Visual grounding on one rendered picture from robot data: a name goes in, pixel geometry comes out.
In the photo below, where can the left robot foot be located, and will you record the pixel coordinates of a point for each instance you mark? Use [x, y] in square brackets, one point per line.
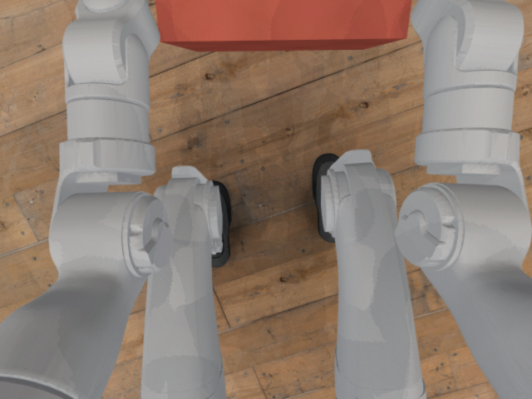
[220, 259]

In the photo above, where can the robot foot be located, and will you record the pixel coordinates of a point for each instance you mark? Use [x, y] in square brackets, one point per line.
[321, 167]
[220, 259]

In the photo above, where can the carton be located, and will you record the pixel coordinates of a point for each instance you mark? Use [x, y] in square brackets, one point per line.
[281, 25]

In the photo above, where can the robot left upper arm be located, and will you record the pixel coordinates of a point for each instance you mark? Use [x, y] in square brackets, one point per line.
[64, 344]

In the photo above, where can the robot right forearm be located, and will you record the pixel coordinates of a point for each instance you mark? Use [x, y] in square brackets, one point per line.
[470, 54]

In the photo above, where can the robot right upper arm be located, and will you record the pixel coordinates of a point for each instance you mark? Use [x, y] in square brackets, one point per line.
[470, 241]

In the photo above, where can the right robot foot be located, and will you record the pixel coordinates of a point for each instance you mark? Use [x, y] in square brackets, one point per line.
[321, 167]

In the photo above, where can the robot left forearm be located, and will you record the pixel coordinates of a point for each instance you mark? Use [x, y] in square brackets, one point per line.
[106, 54]

